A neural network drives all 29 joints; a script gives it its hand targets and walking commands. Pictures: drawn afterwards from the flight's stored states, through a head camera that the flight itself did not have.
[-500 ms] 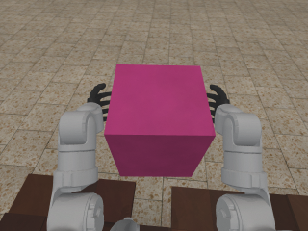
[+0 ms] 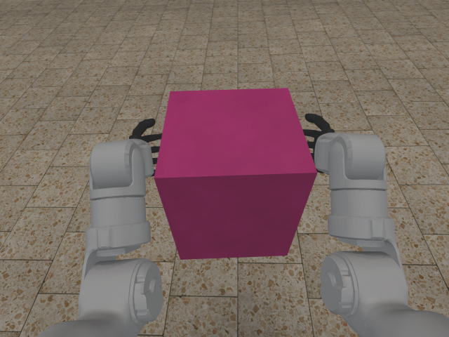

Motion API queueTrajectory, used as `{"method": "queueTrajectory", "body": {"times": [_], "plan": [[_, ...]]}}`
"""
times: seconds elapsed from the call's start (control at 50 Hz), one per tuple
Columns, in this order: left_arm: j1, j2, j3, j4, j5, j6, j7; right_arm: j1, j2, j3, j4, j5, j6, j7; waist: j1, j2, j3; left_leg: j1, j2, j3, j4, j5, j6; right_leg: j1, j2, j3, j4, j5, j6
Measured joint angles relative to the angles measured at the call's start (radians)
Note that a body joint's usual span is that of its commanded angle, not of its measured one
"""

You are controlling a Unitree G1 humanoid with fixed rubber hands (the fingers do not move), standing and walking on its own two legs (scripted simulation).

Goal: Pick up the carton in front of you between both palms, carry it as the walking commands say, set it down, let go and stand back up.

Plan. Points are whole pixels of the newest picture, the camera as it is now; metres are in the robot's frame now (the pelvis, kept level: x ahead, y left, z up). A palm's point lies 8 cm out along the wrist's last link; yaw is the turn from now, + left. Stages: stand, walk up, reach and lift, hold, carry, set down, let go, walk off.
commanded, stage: carry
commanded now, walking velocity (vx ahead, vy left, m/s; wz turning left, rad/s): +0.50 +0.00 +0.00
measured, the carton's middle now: (231, 177) +0.38 +0.00 +0.07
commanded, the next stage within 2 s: none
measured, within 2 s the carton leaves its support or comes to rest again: neither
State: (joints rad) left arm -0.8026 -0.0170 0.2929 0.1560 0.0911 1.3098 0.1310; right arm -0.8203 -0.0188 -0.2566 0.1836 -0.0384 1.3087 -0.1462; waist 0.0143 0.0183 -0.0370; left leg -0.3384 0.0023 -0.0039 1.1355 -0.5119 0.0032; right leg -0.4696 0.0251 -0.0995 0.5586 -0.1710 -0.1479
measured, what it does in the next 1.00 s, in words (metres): walks ahead: left foot, then right foot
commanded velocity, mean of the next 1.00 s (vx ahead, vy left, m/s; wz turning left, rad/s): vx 0.50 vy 0.00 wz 0.00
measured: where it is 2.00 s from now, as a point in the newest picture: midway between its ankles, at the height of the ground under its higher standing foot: (242, 151)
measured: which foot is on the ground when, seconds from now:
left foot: up 0.00-0.36, down 0.38-0.84, up 0.86-1.00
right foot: down 0.00-0.38, up 0.40-0.82, down 0.84-1.00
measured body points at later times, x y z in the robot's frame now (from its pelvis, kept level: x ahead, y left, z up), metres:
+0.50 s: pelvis +0.33 +0.00 -0.03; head +0.31 +0.01 +0.42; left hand +0.64 +0.15 +0.06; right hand +0.63 -0.15 +0.06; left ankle +0.39 +0.06 -0.76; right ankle +0.21 -0.10 -0.66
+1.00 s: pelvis +0.63 -0.07 -0.01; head +0.66 -0.09 +0.43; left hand +0.98 +0.09 +0.08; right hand +1.00 -0.21 +0.07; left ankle +0.54 +0.05 -0.67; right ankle +0.67 -0.14 -0.75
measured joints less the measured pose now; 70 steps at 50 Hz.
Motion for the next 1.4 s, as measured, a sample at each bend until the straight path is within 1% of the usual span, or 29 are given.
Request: {"method": "queueTrajectory", "body": {"times": [0.1,0.16,0.22,0.3,0.36,0.38,0.4,0.44,0.46,0.5,0.54,0.6,0.68,0.74,0.82,0.84,0.88,0.92,0.94,0.98,1.08,1.12,1.14,1.2,1.28,1.32,1.34,1.36,1.4], "plan": [[0.151,-0.059,0.013,-0.185,-0.006,-0.010,-0.001,0.123,0.088,-0.015,-0.185,-0.052,0.008,0.003,0.026,-0.004,0.046,-0.222,0.007,0.026,-0.089,0.142,-0.007,0.089,0.007,-0.002,-0.079,-0.035,0.010],[0.260,-0.100,0.008,-0.270,-0.001,-0.053,-0.013,0.243,0.147,-0.010,-0.295,-0.083,-0.028,0.015,0.038,-0.008,0.040,-0.300,0.019,0.033,-0.226,0.226,-0.020,0.151,0.018,-0.003,-0.117,-0.072,0.006],[0.385,-0.133,-0.018,-0.330,0.002,-0.098,-0.029,0.384,0.198,0.011,-0.385,-0.104,-0.069,0.033,0.046,-0.005,0.024,-0.315,0.025,0.048,-0.419,0.389,-0.026,0.238,0.033,-0.003,-0.156,-0.120,0.014],[0.519,-0.144,-0.091,-0.385,0.002,-0.147,-0.035,0.531,0.179,0.081,-0.459,-0.097,-0.105,0.049,0.055,0.010,0.000,-0.258,0.015,0.087,-0.651,0.598,0.004,0.376,0.061,-0.003,-0.181,-0.208,0.027],[0.571,-0.128,-0.127,-0.405,0.001,-0.157,-0.035,0.577,0.166,0.115,-0.464,-0.091,-0.123,0.053,0.049,0.007,-0.029,-0.158,-0.001,0.132,-0.747,0.647,0.035,0.446,0.073,0.004,-0.089,-0.308,0.038],[0.582,-0.124,-0.130,-0.410,0.001,-0.157,-0.035,0.581,0.165,0.122,-0.459,-0.091,-0.125,0.054,0.042,0.011,-0.041,-0.104,-0.001,0.147,-0.766,0.612,0.048,0.440,0.075,0.002,0.010,-0.331,0.046],[0.581,-0.113,-0.133,-0.409,-0.001,-0.155,-0.035,0.577,0.166,0.127,-0.448,-0.093,-0.130,0.055,0.030,0.001,-0.055,-0.077,-0.007,0.152,-0.743,0.486,0.081,0.403,0.063,0.001,0.143,-0.332,0.058],[0.553,-0.079,-0.140,-0.371,-0.007,-0.152,-0.036,0.554,0.166,0.130,-0.398,-0.101,-0.148,0.055,-0.005,-0.039,-0.068,-0.090,-0.035,0.168,-0.644,0.366,0.115,0.261,0.035,0.053,0.454,-0.349,0.089],[0.542,-0.069,-0.145,-0.349,-0.008,-0.146,-0.035,0.546,0.162,0.130,-0.375,-0.102,-0.147,0.056,-0.021,-0.041,-0.075,-0.084,-0.038,0.171,-0.623,0.354,0.118,0.189,0.026,0.068,0.566,-0.333,0.095],[0.512,-0.060,-0.151,-0.302,-0.002,-0.129,-0.035,0.537,0.144,0.129,-0.338,-0.092,-0.138,0.053,-0.042,-0.040,-0.083,-0.051,-0.044,0.170,-0.620,0.328,0.114,0.062,-0.009,0.080,0.654,-0.269,0.108],[0.469,-0.052,-0.153,-0.254,0.004,-0.118,-0.034,0.512,0.118,0.129,-0.302,-0.070,-0.131,0.046,-0.051,-0.039,-0.084,-0.007,-0.047,0.169,-0.642,0.304,0.108,-0.043,-0.054,0.083,0.623,-0.206,0.122],[0.390,-0.026,-0.152,-0.184,-0.001,-0.116,-0.030,0.435,0.079,0.132,-0.226,-0.036,-0.133,0.031,-0.061,-0.039,-0.081,0.058,-0.048,0.166,-0.684,0.279,0.099,-0.154,-0.109,0.082,0.483,-0.123,0.141],[0.278,0.013,-0.136,-0.097,-0.019,-0.117,-0.023,0.297,0.038,0.126,-0.111,-0.005,-0.138,0.021,-0.065,-0.034,-0.075,0.139,-0.040,0.151,-0.733,0.241,0.079,-0.214,-0.138,0.062,0.273,-0.001,0.146],[0.208,0.036,-0.117,-0.046,-0.032,-0.111,-0.020,0.208,0.023,0.118,-0.043,0.004,-0.133,0.016,-0.062,-0.031,-0.075,0.198,-0.027,0.141,-0.752,0.196,0.055,-0.198,-0.126,0.036,0.139,0.072,0.135],[0.141,0.050,-0.094,0.003,-0.042,-0.096,-0.018,0.131,0.013,0.102,0.008,0.001,-0.111,0.013,-0.054,-0.017,-0.081,0.265,0.002,0.123,-0.714,0.093,0.013,-0.091,-0.079,-0.027,-0.034,0.089,0.111],[0.121,0.049,-0.090,0.017,-0.041,-0.092,-0.018,0.118,0.007,0.095,0.013,0.003,-0.104,0.013,-0.052,-0.015,-0.081,0.263,0.011,0.114,-0.655,0.052,0.004,-0.046,-0.068,-0.045,-0.078,0.097,0.103],[0.100,0.031,-0.085,0.036,-0.031,-0.104,-0.014,0.101,-0.011,0.081,0.019,0.013,-0.100,0.014,-0.033,0.016,-0.065,0.176,0.040,0.082,-0.406,0.016,-0.004,-0.043,-0.047,-0.069,-0.019,0.079,0.070],[0.104,0.009,-0.082,0.033,-0.018,-0.101,-0.005,0.108,-0.014,0.065,0.010,0.017,-0.089,0.013,-0.023,0.011,-0.038,0.043,0.020,0.042,-0.134,0.028,0.004,-0.019,-0.049,-0.074,-0.001,0.018,0.061],[0.119,0.000,-0.078,0.017,-0.013,-0.094,-0.004,0.115,-0.008,0.059,0.000,0.015,-0.081,0.013,-0.022,0.005,-0.025,-0.017,0.014,0.039,-0.052,0.048,0.009,0.004,-0.050,-0.073,-0.019,0.004,0.062],[0.162,-0.019,-0.066,-0.040,-0.006,-0.079,-0.004,0.138,0.014,0.049,-0.036,0.002,-0.067,0.013,-0.020,-0.003,0.000,-0.119,0.023,0.050,-0.006,0.103,0.007,0.059,-0.051,-0.073,-0.078,0.002,0.072],[0.305,-0.091,-0.024,-0.249,0.009,-0.084,-0.006,0.263,0.105,0.037,-0.220,-0.034,-0.078,0.016,-0.010,-0.019,0.037,-0.272,0.056,0.072,-0.170,0.201,-0.020,0.202,-0.050,-0.061,-0.222,-0.011,0.072],[0.378,-0.124,-0.018,-0.332,0.013,-0.102,-0.016,0.345,0.149,0.041,-0.313,-0.051,-0.096,0.022,-0.009,-0.020,0.035,-0.303,0.061,0.080,-0.257,0.250,-0.026,0.260,-0.051,-0.056,-0.264,-0.029,0.080],[0.416,-0.140,-0.019,-0.372,0.007,-0.110,-0.035,0.391,0.169,0.044,-0.358,-0.059,-0.107,0.028,-0.009,-0.019,0.031,-0.311,0.062,0.086,-0.302,0.278,-0.028,0.290,-0.052,-0.054,-0.281,-0.042,0.085],[0.526,-0.146,-0.075,-0.455,0.007,-0.129,-0.053,0.525,0.191,0.089,-0.472,-0.075,-0.127,0.035,-0.010,-0.014,0.016,-0.303,0.054,0.110,-0.448,0.376,-0.023,0.387,-0.051,-0.052,-0.318,-0.093,0.103],[0.603,-0.123,-0.149,-0.498,0.007,-0.122,-0.056,0.618,0.159,0.147,-0.537,-0.067,-0.115,0.037,-0.008,-0.013,-0.014,-0.225,0.023,0.171,-0.643,0.493,0.005,0.510,-0.051,-0.047,-0.312,-0.196,0.133],[0.627,-0.119,-0.163,-0.515,0.011,-0.111,-0.056,0.634,0.156,0.157,-0.545,-0.066,-0.105,0.040,-0.006,-0.015,-0.032,-0.139,0.005,0.212,-0.722,0.507,0.020,0.531,-0.058,-0.034,-0.195,-0.285,0.150],[0.631,-0.117,-0.160,-0.511,0.012,-0.108,-0.056,0.638,0.156,0.163,-0.533,-0.067,-0.108,0.041,-0.015,-0.037,-0.041,-0.128,-0.008,0.227,-0.691,0.476,0.058,0.502,-0.080,-0.029,-0.071,-0.328,0.155],[0.633,-0.117,-0.154,-0.502,0.013,-0.107,-0.056,0.635,0.156,0.165,-0.513,-0.070,-0.112,0.043,-0.019,-0.052,-0.046,-0.129,-0.013,0.236,-0.642,0.428,0.085,0.437,-0.089,0.000,0.105,-0.325,0.159],[0.646,-0.116,-0.150,-0.482,0.020,-0.100,-0.056,0.631,0.157,0.167,-0.471,-0.073,-0.110,0.047,-0.022,-0.051,-0.052,-0.100,-0.007,0.244,-0.616,0.360,0.108,0.279,-0.069,0.052,0.431,-0.301,0.147]]}}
